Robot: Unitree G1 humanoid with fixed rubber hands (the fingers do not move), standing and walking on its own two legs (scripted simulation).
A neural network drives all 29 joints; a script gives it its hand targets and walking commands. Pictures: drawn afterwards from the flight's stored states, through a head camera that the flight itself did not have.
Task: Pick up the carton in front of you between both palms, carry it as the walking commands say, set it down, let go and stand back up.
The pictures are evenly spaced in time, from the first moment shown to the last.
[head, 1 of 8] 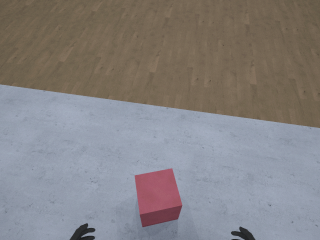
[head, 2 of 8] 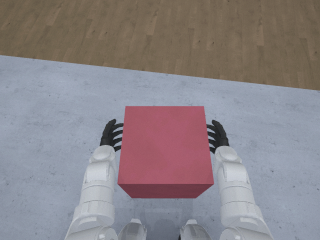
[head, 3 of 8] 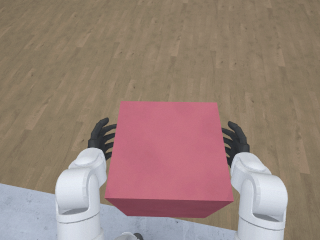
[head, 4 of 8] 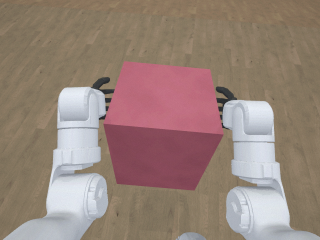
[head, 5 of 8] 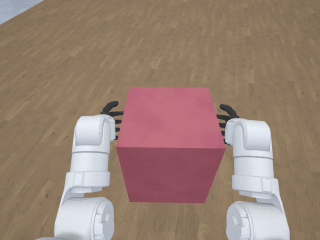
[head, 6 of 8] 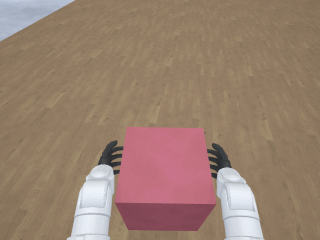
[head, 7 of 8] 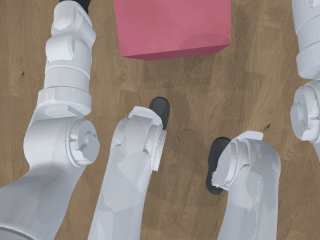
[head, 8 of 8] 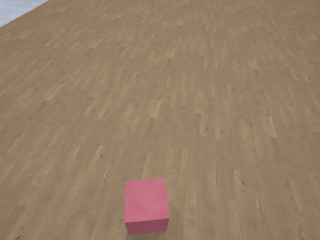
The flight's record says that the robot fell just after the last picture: no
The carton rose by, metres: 1.24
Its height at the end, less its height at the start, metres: +0.51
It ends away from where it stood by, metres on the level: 6.33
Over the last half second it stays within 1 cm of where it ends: yes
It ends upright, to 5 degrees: yes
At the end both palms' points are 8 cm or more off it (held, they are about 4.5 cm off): yes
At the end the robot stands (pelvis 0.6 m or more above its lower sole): yes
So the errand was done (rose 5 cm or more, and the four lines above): yes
